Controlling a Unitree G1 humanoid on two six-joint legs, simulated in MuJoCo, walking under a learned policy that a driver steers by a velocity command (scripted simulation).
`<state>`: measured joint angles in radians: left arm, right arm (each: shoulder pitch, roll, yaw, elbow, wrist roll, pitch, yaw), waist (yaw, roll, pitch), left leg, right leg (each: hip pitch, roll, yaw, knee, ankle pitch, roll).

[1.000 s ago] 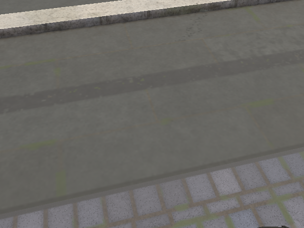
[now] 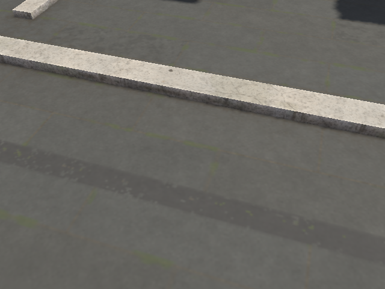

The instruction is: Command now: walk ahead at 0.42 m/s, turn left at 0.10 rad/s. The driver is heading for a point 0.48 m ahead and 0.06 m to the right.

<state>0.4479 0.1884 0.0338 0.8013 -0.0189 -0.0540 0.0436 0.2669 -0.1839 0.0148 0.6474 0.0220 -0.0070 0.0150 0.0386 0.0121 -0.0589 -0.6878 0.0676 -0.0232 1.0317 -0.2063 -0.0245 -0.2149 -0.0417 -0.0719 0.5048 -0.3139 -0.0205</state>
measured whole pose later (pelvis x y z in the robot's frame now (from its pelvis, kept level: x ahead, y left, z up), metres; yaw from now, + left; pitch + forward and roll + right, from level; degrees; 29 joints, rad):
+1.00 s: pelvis +0.46 +0.00 +0.00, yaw -16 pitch +2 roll -1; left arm 0.19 0.24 0.03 0.75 0.02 -0.04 -0.02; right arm 0.15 -0.26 -0.03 0.74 0.00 -0.03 -0.04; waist 0.02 0.04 0.02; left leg -0.58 0.11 -0.08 0.82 -0.22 -0.08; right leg -0.30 0.10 -0.02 0.38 -0.13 -0.10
